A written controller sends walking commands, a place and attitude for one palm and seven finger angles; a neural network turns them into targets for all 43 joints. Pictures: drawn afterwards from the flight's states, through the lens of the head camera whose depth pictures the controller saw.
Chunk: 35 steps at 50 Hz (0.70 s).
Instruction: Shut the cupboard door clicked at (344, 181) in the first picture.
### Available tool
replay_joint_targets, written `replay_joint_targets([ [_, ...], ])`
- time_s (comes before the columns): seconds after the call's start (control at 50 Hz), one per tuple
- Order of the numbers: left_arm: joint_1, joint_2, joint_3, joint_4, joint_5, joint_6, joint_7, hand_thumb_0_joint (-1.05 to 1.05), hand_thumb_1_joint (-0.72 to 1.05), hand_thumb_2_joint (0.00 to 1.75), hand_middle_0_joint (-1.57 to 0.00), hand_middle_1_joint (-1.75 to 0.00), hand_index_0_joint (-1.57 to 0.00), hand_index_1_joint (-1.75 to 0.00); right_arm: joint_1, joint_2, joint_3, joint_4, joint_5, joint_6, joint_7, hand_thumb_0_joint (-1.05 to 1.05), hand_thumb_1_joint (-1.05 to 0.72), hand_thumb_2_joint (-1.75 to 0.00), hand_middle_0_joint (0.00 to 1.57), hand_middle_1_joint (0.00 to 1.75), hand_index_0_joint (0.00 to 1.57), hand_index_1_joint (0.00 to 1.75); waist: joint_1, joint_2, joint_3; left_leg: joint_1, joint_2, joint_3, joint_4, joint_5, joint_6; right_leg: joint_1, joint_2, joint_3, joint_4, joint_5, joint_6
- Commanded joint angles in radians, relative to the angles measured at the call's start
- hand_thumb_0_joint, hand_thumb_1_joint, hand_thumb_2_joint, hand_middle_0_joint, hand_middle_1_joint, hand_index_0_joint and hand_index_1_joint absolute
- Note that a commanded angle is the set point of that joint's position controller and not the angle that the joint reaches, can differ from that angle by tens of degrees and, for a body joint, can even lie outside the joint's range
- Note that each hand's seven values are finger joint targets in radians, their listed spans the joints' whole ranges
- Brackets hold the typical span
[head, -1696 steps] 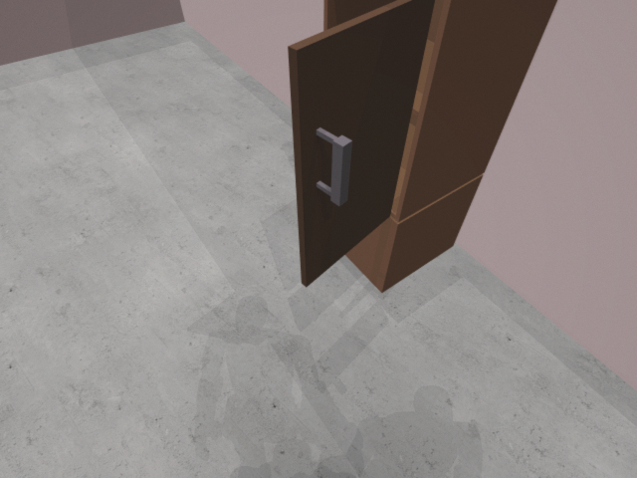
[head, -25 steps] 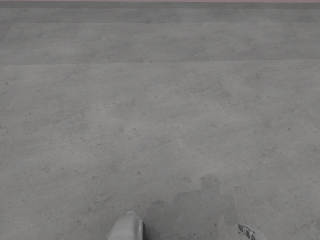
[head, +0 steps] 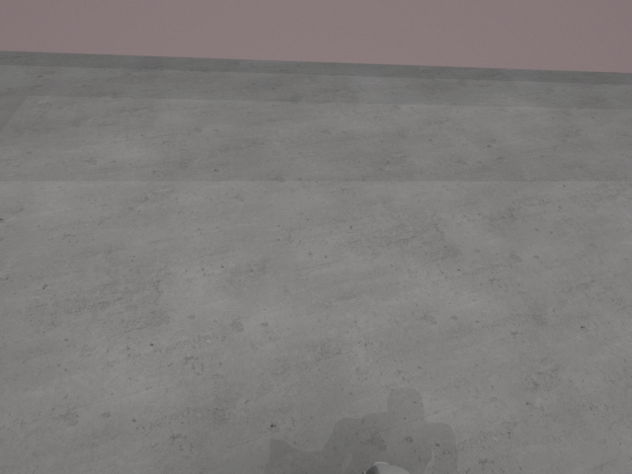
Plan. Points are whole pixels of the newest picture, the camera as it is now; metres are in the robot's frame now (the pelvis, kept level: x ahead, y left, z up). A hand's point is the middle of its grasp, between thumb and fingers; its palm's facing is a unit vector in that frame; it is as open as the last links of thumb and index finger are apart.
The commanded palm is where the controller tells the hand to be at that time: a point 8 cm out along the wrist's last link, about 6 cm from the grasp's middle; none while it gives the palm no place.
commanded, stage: turn to face it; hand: left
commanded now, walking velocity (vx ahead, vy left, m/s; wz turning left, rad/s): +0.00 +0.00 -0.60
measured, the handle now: out of the picture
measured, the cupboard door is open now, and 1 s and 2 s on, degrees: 61 61 61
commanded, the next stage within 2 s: none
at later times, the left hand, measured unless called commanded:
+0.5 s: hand (188, 458) +0.17 +0.19 -0.18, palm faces -0.22 -0.95 -0.20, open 7.4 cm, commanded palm none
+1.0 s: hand (255, 361) +0.31 +0.11 -0.16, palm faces -0.57 -0.78 -0.27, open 7.4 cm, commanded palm none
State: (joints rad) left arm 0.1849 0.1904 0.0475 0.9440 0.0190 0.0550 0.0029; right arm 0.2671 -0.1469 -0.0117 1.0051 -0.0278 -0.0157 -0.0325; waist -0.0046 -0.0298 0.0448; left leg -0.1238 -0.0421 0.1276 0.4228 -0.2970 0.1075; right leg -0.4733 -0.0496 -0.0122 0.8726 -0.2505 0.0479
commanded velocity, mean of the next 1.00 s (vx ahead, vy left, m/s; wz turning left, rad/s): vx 0.00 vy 0.00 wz -0.60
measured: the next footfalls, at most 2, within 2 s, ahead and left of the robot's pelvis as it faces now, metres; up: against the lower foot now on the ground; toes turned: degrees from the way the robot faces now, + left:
right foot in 0.14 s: +0.06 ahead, -0.14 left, +0.00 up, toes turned -11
left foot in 0.52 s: +0.18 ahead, +0.12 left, +0.00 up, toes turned -15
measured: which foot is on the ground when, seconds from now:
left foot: down 0.00-0.18, up 0.20-0.50, down 0.52-0.94, up 0.96-1.00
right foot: up 0.00-0.12, down 0.14-0.52, up 0.54-0.92, down 0.94-1.00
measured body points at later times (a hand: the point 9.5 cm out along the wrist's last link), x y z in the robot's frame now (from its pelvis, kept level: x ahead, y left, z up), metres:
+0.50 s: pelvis +0.08 +0.01 -0.01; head +0.13 +0.02 +0.44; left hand +0.18 +0.24 -0.17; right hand +0.11 -0.26 -0.14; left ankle +0.14 +0.13 -0.73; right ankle +0.02 -0.13 -0.74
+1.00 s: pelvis +0.09 +0.01 -0.02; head +0.11 -0.03 +0.43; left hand +0.34 +0.15 -0.14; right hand -0.04 -0.23 -0.17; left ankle +0.14 +0.14 -0.72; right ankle +0.02 -0.08 -0.74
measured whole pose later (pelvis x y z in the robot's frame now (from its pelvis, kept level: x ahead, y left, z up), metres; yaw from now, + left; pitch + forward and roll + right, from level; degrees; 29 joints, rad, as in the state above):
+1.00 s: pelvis +0.09 +0.01 -0.02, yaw -35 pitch +0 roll -1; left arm 0.13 0.24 0.06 0.85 0.02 0.04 -0.03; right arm 0.24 -0.28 -0.06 0.93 -0.02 0.06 -0.01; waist -0.02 0.06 0.09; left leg -0.35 0.16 0.15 0.88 -0.51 -0.06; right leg -0.30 -0.01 -0.06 0.62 -0.32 -0.01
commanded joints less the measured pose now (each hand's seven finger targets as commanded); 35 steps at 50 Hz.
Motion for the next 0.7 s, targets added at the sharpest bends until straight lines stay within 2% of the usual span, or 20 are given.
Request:
replay_joint_targets([
  [0.0, -0.034, 0.055, 0.022, -0.079, 0.001, -0.008, -0.002, 0.00, 0.90, 0.90, -0.20, -0.30, -0.20, -0.30, 0.069, -0.167, -0.042, -0.027, -0.003, 0.000, -0.022, 0.00, -0.90, -0.90, 0.20, 0.30, 0.20, 0.30, -0.023, 0.123, 0.024, 0.049, 0.363, -0.147, -0.050, 0.697, 0.064, 0.011, 0.002, -0.024, -0.068, -0.087, -0.027],
  [0.06, -0.006, 0.053, 0.027, -0.083, 0.003, -0.016, -0.006, 0.00, 0.90, 0.90, -0.20, -0.30, -0.20, -0.30, 0.073, -0.182, -0.053, -0.026, 0.000, 0.006, -0.024, 0.00, -0.90, -0.90, 0.20, 0.30, 0.20, 0.30, -0.016, 0.119, -0.019, 0.098, 0.368, -0.118, 0.038, 0.758, 0.044, 0.076, 0.025, -0.051, -0.172, -0.079, -0.049],
  [0.1, 0.098, 0.073, 0.033, -0.062, 0.004, -0.029, -0.006, 0.00, 0.90, 0.90, -0.20, -0.30, -0.20, -0.30, 0.055, -0.193, -0.060, -0.033, 0.014, 0.006, -0.020, 0.00, -0.90, -0.90, 0.20, 0.30, 0.20, 0.30, 0.032, 0.099, -0.099, 0.101, 0.315, -0.051, 0.204, 0.805, -0.017, 0.233, 0.039, -0.060, -0.361, 0.095, -0.065],
  [0.12, 0.183, 0.119, 0.046, -0.038, 0.008, -0.042, 0.000, 0.00, 0.90, 0.90, -0.20, -0.30, -0.20, -0.30, 0.044, -0.187, -0.064, -0.049, 0.026, 0.005, -0.016, 0.00, -0.90, -0.90, 0.20, 0.30, 0.20, 0.30, 0.062, 0.019, -0.170, -0.025, 0.253, -0.008, 0.376, 0.675, -0.069, 0.423, -0.037, 0.061, -0.416, 0.409, -0.111],
  [0.14, 0.260, 0.202, 0.064, -0.015, 0.013, -0.055, 0.013, 0.00, 0.90, 0.90, -0.20, -0.30, -0.20, -0.30, -0.001, -0.139, -0.061, -0.090, 0.031, 0.002, -0.011, 0.00, -0.90, -0.90, 0.20, 0.30, 0.20, 0.30, 0.089, -0.188, -0.186, -0.325, 0.101, 0.068, 0.628, 0.035, -0.142, 0.611, -0.278, 0.358, -0.425, 0.916, -0.248],
  [0.16, 0.260, 0.215, 0.064, -0.008, -0.005, -0.053, 0.024, 0.00, 0.90, 0.90, -0.20, -0.30, -0.20, -0.30, -0.018, -0.140, -0.053, -0.105, 0.028, 0.012, -0.013, 0.00, -0.90, -0.90, 0.20, 0.30, 0.20, 0.30, 0.080, -0.153, -0.157, -0.426, 0.061, -0.043, 0.772, -0.337, -0.157, 0.595, -0.378, 0.401, -0.438, 1.044, -0.352],
  [0.18, 0.217, 0.192, 0.067, -0.025, -0.001, -0.047, 0.035, 0.00, 0.90, 0.90, -0.20, -0.30, -0.20, -0.30, -0.073, -0.125, -0.050, -0.114, 0.024, 0.021, -0.016, 0.00, -0.90, -0.90, 0.20, 0.30, 0.20, 0.30, 0.082, -0.113, -0.099, -0.495, 0.097, -0.132, 0.799, -0.310, -0.151, 0.561, -0.332, 0.377, -0.448, 0.924, -0.357],
  [0.22, 0.122, 0.167, 0.059, -0.053, 0.000, -0.043, 0.036, 0.00, 0.90, 0.90, -0.20, -0.30, -0.20, -0.30, -0.095, -0.122, -0.051, -0.119, 0.019, 0.028, -0.006, 0.00, -0.90, -0.90, 0.20, 0.30, 0.20, 0.30, 0.047, -0.066, -0.055, -0.501, 0.126, -0.154, 0.782, -0.218, -0.161, 0.453, -0.260, 0.320, -0.481, 0.712, -0.304],
  [0.26, 0.067, 0.162, 0.059, -0.072, 0.004, -0.046, 0.031, 0.00, 0.90, 0.90, -0.20, -0.30, -0.20, -0.30, -0.068, -0.107, -0.054, -0.112, 0.016, 0.038, 0.003, 0.00, -0.90, -0.90, 0.20, 0.30, 0.20, 0.30, 0.012, -0.026, -0.076, -0.423, 0.119, -0.140, 0.710, -0.156, -0.170, 0.374, -0.201, 0.257, -0.491, 0.597, -0.259],
  [0.3, 0.047, 0.177, 0.061, -0.082, 0.006, -0.046, 0.022, 0.00, 0.90, 0.90, -0.20, -0.30, -0.20, -0.30, -0.052, -0.102, -0.056, -0.117, 0.015, 0.047, 0.008, 0.00, -0.90, -0.90, 0.20, 0.30, 0.20, 0.30, -0.003, -0.071, -0.074, -0.380, 0.104, -0.117, 0.634, -0.106, -0.182, 0.309, -0.162, 0.224, -0.508, 0.499, -0.235],
  [0.4, 0.039, 0.209, 0.078, -0.094, 0.015, -0.035, 0.006, 0.00, 0.90, 0.90, -0.20, -0.30, -0.20, -0.30, -0.088, -0.117, -0.058, -0.154, 0.022, 0.030, 0.007, 0.00, -0.90, -0.90, 0.20, 0.30, 0.20, 0.30, 0.011, -0.145, -0.056, -0.280, 0.067, -0.084, 0.360, -0.100, -0.184, 0.254, -0.134, 0.272, -0.464, 0.409, -0.220],
  [0.44, 0.020, 0.210, 0.081, -0.098, 0.009, -0.029, 0.003, 0.00, 0.90, 0.90, -0.20, -0.30, -0.20, -0.30, -0.045, -0.132, -0.058, -0.147, 0.024, 0.020, -0.001, 0.00, -0.90, -0.90, 0.20, 0.30, 0.20, 0.30, -0.010, -0.149, -0.075, -0.159, 0.047, -0.080, 0.190, -0.004, -0.180, 0.213, -0.111, 0.288, -0.397, 0.405, -0.183],
  [0.46, -0.001, 0.194, 0.080, -0.102, 0.003, -0.024, 0.004, 0.00, 0.90, 0.90, -0.20, -0.30, -0.20, -0.30, 0.014, -0.149, -0.064, -0.133, 0.024, 0.011, -0.001, 0.00, -0.90, -0.90, 0.20, 0.30, 0.20, 0.30, -0.042, -0.106, -0.094, -0.040, 0.064, -0.091, 0.048, 0.101, -0.181, 0.150, -0.081, 0.261, -0.340, 0.315, -0.142],
  [0.48, 0.024, 0.144, 0.068, -0.120, -0.007, -0.018, 0.001, 0.00, 0.90, 0.90, -0.20, -0.30, -0.20, -0.30, 0.043, -0.225, -0.071, -0.128, 0.015, -0.003, -0.006, 0.00, -0.90, -0.90, 0.20, 0.30, 0.20, 0.30, -0.040, 0.088, -0.135, 0.088, 0.209, -0.226, -0.066, 0.184, -0.141, 0.047, 0.017, 0.193, -0.226, 0.110, -0.088],
  [0.5, 0.053, 0.098, 0.057, -0.132, -0.015, -0.016, -0.004, 0.00, 0.90, 0.90, -0.20, -0.30, -0.20, -0.30, 0.079, -0.322, -0.089, -0.136, 0.004, -0.007, -0.008, 0.00, -0.90, -0.90, 0.20, 0.30, 0.20, 0.30, -0.046, 0.365, -0.169, 0.150, 0.479, -0.483, -0.089, 0.425, -0.024, -0.080, 0.117, 0.051, 0.026, -0.367, -0.025],
  [0.52, 0.023, 0.131, 0.058, -0.140, -0.007, -0.011, -0.001, 0.00, 0.90, 0.90, -0.20, -0.30, -0.20, -0.30, 0.085, -0.330, -0.086, -0.145, -0.003, 0.004, -0.012, 0.00, -0.90, -0.90, 0.20, 0.30, 0.20, 0.30, -0.059, 0.266, -0.153, 0.054, 0.543, -0.508, -0.087, 0.448, 0.058, -0.050, 0.076, 0.079, 0.213, -0.424, -0.027],
  [0.54, 0.016, 0.137, 0.063, -0.145, -0.002, -0.011, -0.007, 0.00, 0.90, 0.90, -0.20, -0.30, -0.20, -0.30, 0.031, -0.303, -0.077, -0.167, -0.009, 0.005, -0.012, 0.00, -0.90, -0.90, 0.20, 0.30, 0.20, 0.30, -0.033, 0.170, -0.109, -0.017, 0.516, -0.449, -0.106, 0.392, 0.074, -0.055, 0.047, 0.073, 0.294, -0.376, -0.021],
  [0.56, 0.007, 0.137, 0.067, -0.137, 0.004, -0.008, -0.013, 0.00, 0.90, 0.90, -0.20, -0.30, -0.20, -0.30, -0.023, -0.286, -0.071, -0.182, -0.010, -0.001, -0.013, 0.00, -0.90, -0.90, 0.20, 0.30, 0.20, 0.30, -0.013, 0.224, -0.085, -0.034, 0.486, -0.424, -0.105, 0.422, 0.066, -0.091, 0.030, 0.062, 0.343, -0.338, -0.012],
  [0.62, 0.004, 0.131, 0.064, -0.132, 0.001, 0.006, -0.034, 0.00, 0.90, 0.90, -0.20, -0.30, -0.20, -0.30, -0.077, -0.246, -0.057, -0.197, -0.008, 0.009, -0.015, 0.00, -0.90, -0.90, 0.20, 0.30, 0.20, 0.30, 0.008, 0.216, -0.041, -0.040, 0.388, -0.211, -0.081, 0.452, 0.026, -0.069, 0.009, 0.022, 0.302, -0.238, 0.008],
  [0.68, -0.020, 0.119, 0.056, -0.145, -0.001, 0.012, -0.044, 0.00, 0.90, 0.90, -0.20, -0.30, -0.20, -0.30, -0.035, -0.249, -0.063, -0.181, -0.004, 0.010, -0.014, 0.00, -0.90, -0.90, 0.20, 0.30, 0.20, 0.30, -0.009, 0.224, -0.078, 0.038, 0.376, -0.140, -0.063, 0.480, 0.022, -0.055, 0.013, -0.018, 0.198, -0.209, 0.014],
])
